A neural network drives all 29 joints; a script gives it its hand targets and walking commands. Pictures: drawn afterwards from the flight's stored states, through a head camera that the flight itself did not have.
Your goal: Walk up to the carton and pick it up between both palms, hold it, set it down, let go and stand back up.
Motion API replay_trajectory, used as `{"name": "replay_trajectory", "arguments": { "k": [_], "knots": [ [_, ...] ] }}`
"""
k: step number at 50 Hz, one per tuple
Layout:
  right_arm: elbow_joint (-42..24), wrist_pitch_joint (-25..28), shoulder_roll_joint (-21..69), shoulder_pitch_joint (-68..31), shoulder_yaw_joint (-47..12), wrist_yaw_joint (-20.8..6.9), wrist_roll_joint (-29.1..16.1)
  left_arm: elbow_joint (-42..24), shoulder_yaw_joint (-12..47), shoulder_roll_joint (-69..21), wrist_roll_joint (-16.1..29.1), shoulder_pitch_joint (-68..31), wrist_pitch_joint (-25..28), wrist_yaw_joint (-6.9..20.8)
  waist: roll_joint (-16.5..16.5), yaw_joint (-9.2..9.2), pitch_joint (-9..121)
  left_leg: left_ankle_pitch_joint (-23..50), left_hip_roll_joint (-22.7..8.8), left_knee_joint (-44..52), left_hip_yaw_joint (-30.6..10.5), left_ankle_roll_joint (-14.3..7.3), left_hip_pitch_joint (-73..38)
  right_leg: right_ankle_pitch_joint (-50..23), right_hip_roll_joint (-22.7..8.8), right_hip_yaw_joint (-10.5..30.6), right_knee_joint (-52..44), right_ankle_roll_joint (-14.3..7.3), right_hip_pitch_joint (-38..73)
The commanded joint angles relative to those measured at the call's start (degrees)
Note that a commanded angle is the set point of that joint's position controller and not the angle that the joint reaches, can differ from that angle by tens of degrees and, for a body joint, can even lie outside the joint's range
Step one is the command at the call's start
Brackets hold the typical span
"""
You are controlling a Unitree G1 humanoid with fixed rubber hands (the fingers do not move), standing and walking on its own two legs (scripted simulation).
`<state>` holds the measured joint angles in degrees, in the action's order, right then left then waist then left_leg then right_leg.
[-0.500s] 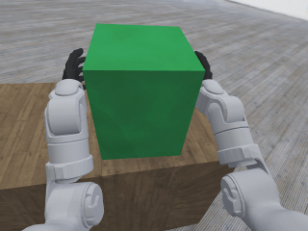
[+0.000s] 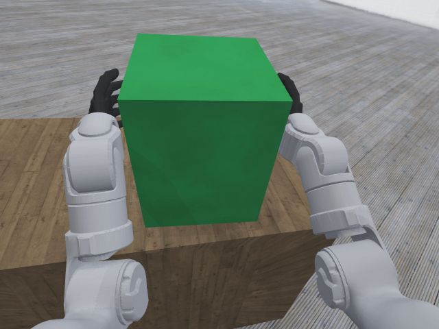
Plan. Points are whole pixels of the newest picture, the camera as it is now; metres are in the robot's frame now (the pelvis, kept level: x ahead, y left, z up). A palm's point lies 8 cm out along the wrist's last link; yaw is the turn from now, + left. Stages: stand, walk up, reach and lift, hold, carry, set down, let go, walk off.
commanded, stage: hold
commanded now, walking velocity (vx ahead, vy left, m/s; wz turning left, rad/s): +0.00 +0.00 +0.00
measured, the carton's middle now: (200, 132) +0.38 +0.01 +0.22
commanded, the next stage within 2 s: set down in 0.82 s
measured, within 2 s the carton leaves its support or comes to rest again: neither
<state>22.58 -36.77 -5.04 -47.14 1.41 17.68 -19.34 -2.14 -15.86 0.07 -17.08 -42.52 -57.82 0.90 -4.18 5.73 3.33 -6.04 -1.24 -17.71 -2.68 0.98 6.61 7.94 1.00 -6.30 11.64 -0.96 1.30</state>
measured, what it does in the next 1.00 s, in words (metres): stands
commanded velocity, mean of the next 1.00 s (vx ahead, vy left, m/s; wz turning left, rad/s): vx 0.00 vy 0.00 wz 0.00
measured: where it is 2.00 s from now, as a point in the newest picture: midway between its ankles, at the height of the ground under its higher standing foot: outside the picture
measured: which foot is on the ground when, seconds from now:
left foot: down 0.00-1.00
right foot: down 0.00-1.00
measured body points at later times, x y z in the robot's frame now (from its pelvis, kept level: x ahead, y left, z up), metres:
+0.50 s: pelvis +0.00 +0.00 +0.00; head -0.06 +0.04 +0.44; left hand +0.37 +0.16 +0.25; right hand +0.38 -0.13 +0.26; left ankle +0.05 +0.13 -0.75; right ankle -0.01 -0.10 -0.75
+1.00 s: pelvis +0.00 +0.00 +0.00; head -0.05 +0.04 +0.45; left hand +0.37 +0.16 +0.26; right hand +0.38 -0.13 +0.26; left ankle +0.05 +0.13 -0.75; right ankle -0.01 -0.10 -0.75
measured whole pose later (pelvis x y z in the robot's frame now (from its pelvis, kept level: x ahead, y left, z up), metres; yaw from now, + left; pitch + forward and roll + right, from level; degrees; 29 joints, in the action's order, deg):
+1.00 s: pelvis +0.00 +0.00 +0.00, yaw +0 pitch -6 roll -1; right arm 22.0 -34.1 -3.8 -47.1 2.9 16.9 -17.0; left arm -2.4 -17.0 -0.9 -18.6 -43.1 -54.7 2.0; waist -4.6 5.8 1.6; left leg -5.8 -1.1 -17.4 -2.9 1.0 5.4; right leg 8.0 0.9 -6.5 11.6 -0.9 2.4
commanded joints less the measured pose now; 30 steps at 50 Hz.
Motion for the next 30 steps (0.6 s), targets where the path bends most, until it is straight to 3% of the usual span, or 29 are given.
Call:
{"name": "replay_trajectory", "arguments": {
  "k": [1,30],
  "knots": [
    [-16.8,3.4,21.3,-47.2,-13.0,-2.2,-4.4,-9.6,26.1,-26.1,11.1,-43.6,4.7,7.8,8.0,0.7,24.1,15.8,3.7,-0.8,3.1,1.3,-15.4,-8.5,2.2,-0.4,-1.5,3.3,-1.0],
    [-16.9,3.5,21.3,-47.3,-13.0,-2.2,-4.3,-9.5,26.1,-26.1,11.1,-43.5,4.7,7.8,8.0,0.7,24.1,15.8,3.7,-0.8,3.1,1.3,-15.4,-8.5,2.2,-0.4,-1.5,3.3,-1.0]
  ]
}}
